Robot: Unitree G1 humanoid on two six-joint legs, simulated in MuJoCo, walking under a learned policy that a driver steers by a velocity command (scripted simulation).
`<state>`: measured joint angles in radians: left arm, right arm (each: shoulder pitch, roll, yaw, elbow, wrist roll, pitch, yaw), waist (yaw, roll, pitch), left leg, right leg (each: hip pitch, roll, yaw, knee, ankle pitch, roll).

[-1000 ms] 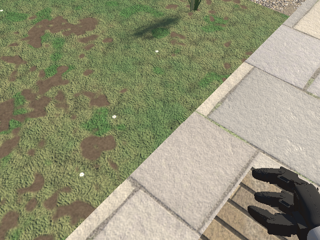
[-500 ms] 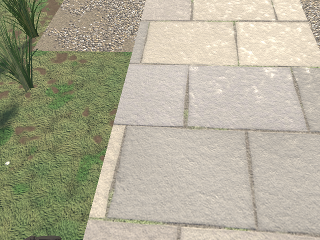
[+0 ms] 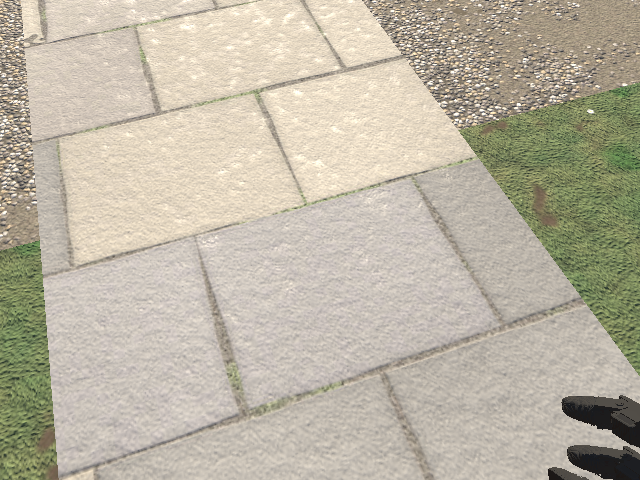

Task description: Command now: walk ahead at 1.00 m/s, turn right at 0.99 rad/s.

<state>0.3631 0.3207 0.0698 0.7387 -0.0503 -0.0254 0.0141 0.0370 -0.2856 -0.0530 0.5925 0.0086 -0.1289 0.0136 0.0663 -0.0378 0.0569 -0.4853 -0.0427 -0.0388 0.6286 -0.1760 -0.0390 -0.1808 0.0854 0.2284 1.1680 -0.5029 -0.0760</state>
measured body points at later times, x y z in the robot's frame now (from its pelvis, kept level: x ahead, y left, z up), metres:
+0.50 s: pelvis +0.36 -0.04 +0.01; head +0.41 -0.06 +0.45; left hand +0.64 +0.12 -0.08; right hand +0.34 -0.32 -0.12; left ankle +0.25 +0.16 -0.59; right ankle +0.46 -0.12 -0.71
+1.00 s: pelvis +0.50 -0.02 +0.02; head +0.52 -0.02 +0.47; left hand +0.70 +0.17 -0.10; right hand +0.54 -0.30 -0.09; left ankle +0.57 +0.10 -0.71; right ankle +0.46 -0.12 -0.71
